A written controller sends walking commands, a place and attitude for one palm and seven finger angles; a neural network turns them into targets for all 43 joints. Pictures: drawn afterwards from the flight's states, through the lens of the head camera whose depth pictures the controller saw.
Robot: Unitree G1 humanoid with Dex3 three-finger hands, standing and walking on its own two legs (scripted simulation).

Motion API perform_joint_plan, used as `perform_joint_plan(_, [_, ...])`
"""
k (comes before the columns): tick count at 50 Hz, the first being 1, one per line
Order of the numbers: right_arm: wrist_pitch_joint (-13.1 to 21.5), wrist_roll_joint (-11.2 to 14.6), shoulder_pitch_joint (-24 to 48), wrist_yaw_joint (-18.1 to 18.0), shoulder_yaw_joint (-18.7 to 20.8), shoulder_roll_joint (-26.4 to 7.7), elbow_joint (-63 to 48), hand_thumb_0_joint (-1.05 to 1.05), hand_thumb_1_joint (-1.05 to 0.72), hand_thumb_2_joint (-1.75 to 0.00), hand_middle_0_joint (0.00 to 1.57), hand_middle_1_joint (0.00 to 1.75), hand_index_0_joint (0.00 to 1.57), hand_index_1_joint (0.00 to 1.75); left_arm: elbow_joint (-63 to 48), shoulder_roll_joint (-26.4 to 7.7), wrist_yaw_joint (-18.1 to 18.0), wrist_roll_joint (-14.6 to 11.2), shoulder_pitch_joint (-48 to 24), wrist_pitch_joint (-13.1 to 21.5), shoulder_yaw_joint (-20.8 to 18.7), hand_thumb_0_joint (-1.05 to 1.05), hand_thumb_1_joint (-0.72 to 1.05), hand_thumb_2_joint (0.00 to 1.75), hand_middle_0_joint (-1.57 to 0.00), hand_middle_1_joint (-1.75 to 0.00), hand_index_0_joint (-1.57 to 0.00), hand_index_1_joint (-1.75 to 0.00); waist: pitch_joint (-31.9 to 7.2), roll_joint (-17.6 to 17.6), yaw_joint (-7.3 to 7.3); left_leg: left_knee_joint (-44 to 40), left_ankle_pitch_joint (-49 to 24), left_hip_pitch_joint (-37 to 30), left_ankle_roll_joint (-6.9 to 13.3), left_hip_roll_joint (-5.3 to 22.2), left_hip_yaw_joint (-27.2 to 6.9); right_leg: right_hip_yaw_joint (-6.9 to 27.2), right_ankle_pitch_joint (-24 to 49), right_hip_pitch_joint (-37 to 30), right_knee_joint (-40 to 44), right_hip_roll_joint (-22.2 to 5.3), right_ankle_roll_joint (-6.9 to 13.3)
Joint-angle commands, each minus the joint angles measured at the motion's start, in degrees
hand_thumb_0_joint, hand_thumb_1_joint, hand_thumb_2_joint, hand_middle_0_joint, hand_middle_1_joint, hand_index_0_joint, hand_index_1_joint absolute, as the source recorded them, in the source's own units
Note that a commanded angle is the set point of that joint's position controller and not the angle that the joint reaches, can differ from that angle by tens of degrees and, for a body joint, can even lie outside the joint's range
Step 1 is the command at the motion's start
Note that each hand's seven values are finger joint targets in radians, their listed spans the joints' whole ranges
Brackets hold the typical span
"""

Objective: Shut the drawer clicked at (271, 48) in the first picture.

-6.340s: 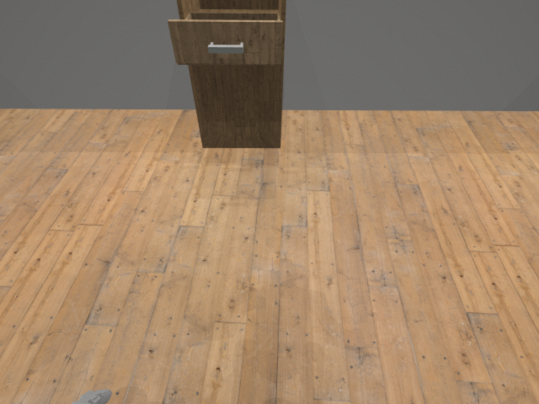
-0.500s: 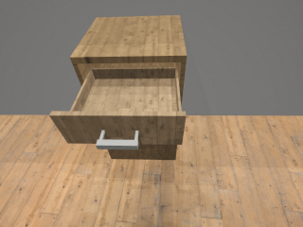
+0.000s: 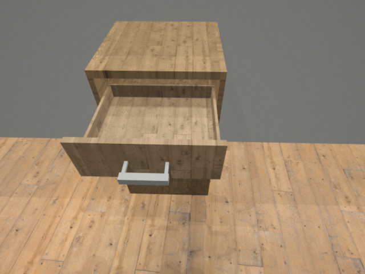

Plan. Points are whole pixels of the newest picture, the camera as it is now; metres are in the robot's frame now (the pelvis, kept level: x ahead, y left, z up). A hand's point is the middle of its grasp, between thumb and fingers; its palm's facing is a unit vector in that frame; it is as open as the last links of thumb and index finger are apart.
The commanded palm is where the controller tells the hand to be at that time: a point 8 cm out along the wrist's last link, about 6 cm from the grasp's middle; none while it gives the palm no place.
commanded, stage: look again from close up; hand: left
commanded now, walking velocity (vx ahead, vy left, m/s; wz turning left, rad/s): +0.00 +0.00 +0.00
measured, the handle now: (145, 172) +0.38 +0.13 -0.03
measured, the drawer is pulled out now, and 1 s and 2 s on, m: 0.30 0.30 0.30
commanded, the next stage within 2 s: shuffle to correct the standing spot in 0.40 s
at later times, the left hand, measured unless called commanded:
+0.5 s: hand out of the picture +0.04 +0.14 -0.17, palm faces +0.01 -0.98 -0.18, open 7.3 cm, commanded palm none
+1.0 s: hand out of the picture +0.07 +0.10 -0.17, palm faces +0.03 -0.98 -0.20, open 7.3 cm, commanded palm none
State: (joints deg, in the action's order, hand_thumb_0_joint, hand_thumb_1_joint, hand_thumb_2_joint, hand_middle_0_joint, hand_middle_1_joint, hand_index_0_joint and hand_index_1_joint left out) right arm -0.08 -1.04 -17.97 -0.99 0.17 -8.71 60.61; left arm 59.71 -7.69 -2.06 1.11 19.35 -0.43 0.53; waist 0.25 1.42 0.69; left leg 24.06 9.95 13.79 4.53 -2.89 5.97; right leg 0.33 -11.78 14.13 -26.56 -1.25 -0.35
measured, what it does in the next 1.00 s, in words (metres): shifts its weight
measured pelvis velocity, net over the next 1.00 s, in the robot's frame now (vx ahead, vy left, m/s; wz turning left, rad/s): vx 0.09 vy -0.06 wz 0.00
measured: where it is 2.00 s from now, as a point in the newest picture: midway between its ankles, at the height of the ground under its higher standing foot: outside the picture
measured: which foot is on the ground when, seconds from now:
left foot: down 0.00-1.00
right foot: down 0.00-1.00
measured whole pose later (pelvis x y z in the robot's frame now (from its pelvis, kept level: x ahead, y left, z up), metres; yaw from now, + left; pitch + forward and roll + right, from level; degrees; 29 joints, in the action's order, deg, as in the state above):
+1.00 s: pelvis +0.09 -0.06 +0.00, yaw +0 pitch +1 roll +1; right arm 0.4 0.2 -15.3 -2.8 0.2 -8.3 63.7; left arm 61.8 -7.3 -3.5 0.3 19.2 1.5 0.9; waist 1.2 -0.5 -0.1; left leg 26.8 16.8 9.4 -0.8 1.7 4.1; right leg -1.1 -17.9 7.8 -25.1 3.4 3.8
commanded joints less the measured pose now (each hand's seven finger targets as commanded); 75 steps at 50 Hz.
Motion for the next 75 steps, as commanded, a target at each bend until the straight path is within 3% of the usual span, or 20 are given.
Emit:
perform_joint_plan(1, [1.15, 0.37, -2.41, -0.15, 1.13, -5.88, -2.15, 0.0, -0.9, -0.9, 0.2, 0.3, 0.2, 0.3, -2.08, -4.55, -0.15, 0.06, 3.06, 1.2, -0.89, 0.0, 0.9, 0.9, -0.2, -0.3, -0.2, -0.3, 5.25, -2.53, -0.41, -9.84, 14.48, 2.3, -1.55, 9.18, -12.29, 5.45, -7.25, 3.37, 6.07, -3.25, 2.92])
perform_joint_plan(18, [2.43, 0.77, -2.09, -0.88, 0.13, -4.74, 0.86, 0.0, -0.9, -0.9, 0.2, 0.3, 0.2, 0.3, 0.74, -4.75, -0.42, -0.51, 3.05, 1.95, -0.18, 0.0, 0.9, 0.9, -0.2, -0.3, -0.2, -0.3, 1.25, -1.82, -0.45, -4.72, -8.2, -6.02, -1.73, 9.13, -8.64, 5.25, 8.28, -1.41, 5.63, -4.24, 2.79])
perform_joint_plan(25, [2.31, 0.77, -1.93, -0.98, -0.05, -4.64, 1.91, 0.0, -0.9, -0.9, 0.2, 0.3, 0.2, 0.3, 1.29, -4.91, -0.54, -0.53, 2.71, 1.94, -0.06, 0.0, 0.9, 0.9, -0.2, -0.3, -0.2, -0.3, 2.58, -2.49, -0.56, -4.59, -8.67, -6.28, -1.97, 9.15, -8.35, 5.11, 9.28, -2.14, 6.17, -4.54, 2.8])
perform_joint_plan(32, [1.44, 0.11, -2.34, -0.89, 1.32, -7.27, 1.87, 0.0, -0.9, -0.9, 0.2, 0.3, 0.2, 0.3, 0.2, -4.64, 0.59, 0.16, 2.08, 0.68, -0.86, 0.0, 0.9, 0.9, -0.2, -0.3, -0.2, -0.3, 7.09, 1.14, -0.13, -10.17, 14.38, -2.73, 0.29, 12.82, -13.29, 0.91, -6.92, 2.93, 1.28, -0.57, 2.95])
perform_joint_plan(36, [1.55, 0.03, -2.36, -1.21, 1.98, -7.91, 1.1, 0.0, -0.9, -0.9, 0.2, 0.3, 0.2, 0.3, -0.61, -4.13, 0.94, 0.47, 2.9, 0.62, -1.31, 0.0, 0.9, 0.9, -0.2, -0.3, -0.2, -0.3, 7.42, 2.18, -0.87, -9.5, 11.07, -2.11, 2.1, 14.66, -15.04, -0.44, -6.26, 3.85, -1.2, 0.08, 2.87])
perform_joint_plan(38, [2.04, 0.36, -1.7, -1.22, 1.27, -5.64, 1.08, 0.0, -0.9, -0.9, 0.2, 0.3, 0.2, 0.3, 0.2, -4.09, 0.57, -0.01, 4.47, 1.37, -1.16, 0.0, 0.9, 0.9, -0.2, -0.3, -0.2, -0.3, 5.43, -0.33, -1.57, -4.71, 0.74, -1.56, 0.66, 11.59, -10.88, 2.96, 1.68, -0.76, 2.43, -1.74, 3.31])
perform_joint_plan(40, [2.4, 0.48, -1.85, -1.38, 0.62, -3.62, 1.14, 0.0, -0.9, -0.9, 0.2, 0.3, 0.2, 0.3, 1.12, -5.12, -0.17, -0.31, 5.73, 2.35, -1.16, 0.0, 0.9, 0.9, -0.2, -0.3, -0.2, -0.3, 2.42, -6.69, -1.11, 1.48, -6.75, -2.06, -1.99, 8.08, -6.04, 7.46, 18.79, -5.49, 3.96, -5.52, 4.18])
perform_joint_plan(42, [2.34, 0.72, -2.81, -1.6, 0.25, -3.21, 1.86, 0.0, -0.9, -0.9, 0.2, 0.3, 0.2, 0.3, 1.73, -6.0, -0.78, -0.77, 6.28, 3.16, -0.97, 0.0, 0.9, 0.9, -0.2, -0.3, -0.2, -0.3, -1.09, -9.18, -0.6, 1.61, -6.32, -2.47, -3.51, 7.28, -4.58, 8.05, 41.12, -11.07, 3.45, -7.93, 3.16])
perform_joint_plan(45, [1.89, 1.22, -2.53, -1.88, 0.44, -3.65, 1.82, 0.0, -0.9, -0.9, 0.2, 0.3, 0.2, 0.3, 1.44, -7.71, -1.65, -0.98, 6.94, 3.3, -1.26, 0.0, 0.9, 0.9, -0.2, -0.3, -0.2, -0.3, -3.14, -8.44, -1.07, 2.36, -4.59, -0.56, -4.29, 6.45, -3.09, 7.86, 61.05, -16.72, 0.86, -9.48, 1.13])
perform_joint_plan(47, [1.23, 1.45, -1.59, -2.01, 0.77, -3.72, 1.19, 0.0, -0.9, -0.9, 0.2, 0.3, 0.2, 0.3, 1.13, -8.71, -2.11, -0.9, 6.83, 2.77, -1.68, 0.0, 0.9, 0.9, -0.2, -0.3, -0.2, -0.3, -3.44, -6.9, -1.34, 2.42, -1.54, 0.85, -4.54, 6.16, -2.5, 8.6, 64.23, -18.26, -0.07, -10.55, 1.02])
perform_joint_plan(51, [0.18, 1.37, 0.14, -2.11, 1.37, -3.92, -0.23, 0.0, -0.9, -0.9, 0.2, 0.3, 0.2, 0.3, -0.16, -9.72, -2.26, -0.63, 5.19, 1.78, -2.29, 0.0, 0.9, 0.9, -0.2, -0.3, -0.2, -0.3, -2.12, -3.15, -1.46, 3.63, -5.73, -0.18, -4.69, 6.88, -2.75, 9.39, 55.7, -14.33, -0.34, -10.87, 2.29])
perform_joint_plan(59, [0.18, 0.99, 1.85, -1.55, 1.88, -5.78, -2.6, 0.0, -0.9, -0.9, 0.2, 0.3, 0.2, 0.3, -3.2, -8.1, -1.67, -0.37, 0.71, 1.13, -1.62, 0.0, 0.9, 0.9, -0.2, -0.3, -0.2, -0.3, -2.77, -3.27, -0.55, 1.77, -16.16, -9.62, -3.5, 9.69, -5.42, 7.28, 29.61, -4.28, 2.06, -6.95, 2.61])
perform_joint_plan(60, [0.52, 1.17, 7.18, -1.15, 2.59, -8.32, -7.42, 0.0, -0.9, -0.9, 0.2, 0.3, 0.2, 0.3, -1.43, -9.53, -3.41, -0.04, 5.14, 2.5, -2.77, 0.0, 0.9, 0.9, -0.2, -0.3, -0.2, -0.3, 2.27, -1.01, -1.87, 14.7, -5.79, -0.98, -5.06, 8.73, -1.41, 10.78, 50.69, -3.78, 2.32, -10.31, -1.74])
perform_joint_plan(61, [-0.23, 0.84, 4.9, -0.51, 2.2, -4.72, -9.27, 0.0, -0.9, -0.9, 0.2, 0.3, 0.2, 0.3, -4.78, -13.07, -2.87, 0.41, 4.48, 3.06, -3.5, 0.0, 0.9, 0.9, -0.2, -0.3, -0.2, -0.3, -1.41, -7.01, -1.34, 17.44, 11.85, 7.58, -3.58, 4.95, -5.39, 15.19, 50.37, -10.69, 1.13, -13.53, 1.17])
perform_joint_plan(62, [-0.21, 0.79, 6.11, -0.47, 2.21, -4.58, -9.35, 0.0, -0.9, -0.9, 0.2, 0.3, 0.2, 0.3, -5.02, -11.25, -2.32, 0.5, 2.86, 3.14, -2.6, 0.0, 0.9, 0.9, -0.2, -0.3, -0.2, -0.3, -1.63, -1.73, -1.0, 17.28, 14.12, 6.8, -3.43, 5.52, -6.6, 14.28, 43.84, -8.54, 1.58, -14.62, 6.46])
perform_joint_plan(63, [-0.59, 0.71, 4.07, -0.07, 2.11, -3.83, -9.36, 0.0, -0.9, -0.9, 0.2, 0.3, 0.2, 0.3, -5.79, -11.91, -1.97, 0.32, -0.86, 2.66, -2.56, 0.0, 0.9, 0.9, -0.2, -0.3, -0.2, -0.3, -4.12, -3.63, 0.31, 13.88, 12.82, 4.65, -3.96, 5.62, -5.03, 12.69, 31.77, -7.77, 1.48, -13.92, 9.52])
perform_joint_plan(65, [-0.22, 0.46, 1.31, 0.31, 2.18, -5.18, -9.14, 0.0, -0.9, -0.9, 0.2, 0.3, 0.2, 0.3, -8.31, -11.0, -1.64, 0.19, -4.88, 1.89, -2.29, 0.0, 0.9, 0.9, -0.2, -0.3, -0.2, -0.3, -1.92, -4.11, 2.43, 5.86, 6.04, -3.04, -3.91, 5.07, -5.85, 8.28, 7.73, 3.04, 0.5, -8.76, 6.54])
perform_joint_plan(67, [0.46, -0.23, 2.3, 0.3, 2.23, -8.3, -10.04, 0.0, -0.9, -0.9, 0.2, 0.3, 0.2, 0.3, -8.78, -9.06, -1.19, -0.14, -4.05, 0.99, -1.85, 0.0, 0.9, 0.9, -0.2, -0.3, -0.2, -0.3, 2.46, 2.69, 0.39, 0.21, 4.59, 2.09, -0.91, 10.35, -12.49, 3.6, -6.92, 4.81, -1.4, -1.88, 3.01])
perform_joint_plan(70, [0.44, -0.41, 4.36, 0.4, 1.76, -9.39, -10.79, 0.0, -0.9, -0.9, 0.2, 0.3, 0.2, 0.3, -7.69, -8.89, -0.67, 0.4, -2.39, 0.04, -1.65, 0.0, 0.9, 0.9, -0.2, -0.3, -0.2, -0.3, 6.99, 5.29, -1.19, -6.89, 16.47, 9.26, 0.4, 11.37, -17.06, 0.68, -11.69, 2.07, -3.53, 0.23, 2.41])
perform_joint_plan(75, [0.92, -0.17, 3.56, 0.23, 1.9, -9.94, -10.34, 0.0, -0.9, -0.9, 0.2, 0.3, 0.2, 0.3, -7.18, -8.53, -0.09, 0.29, -1.38, -0.05, -1.49, 0.0, 0.9, 0.9, -0.2, -0.3, -0.2, -0.3, 4.62, -0.33, -1.9, -9.39, 17.53, 6.82, 1.04, 11.87, -18.27, 0.61, -8.99, 1.42, -3.99, -0.36, 2.17])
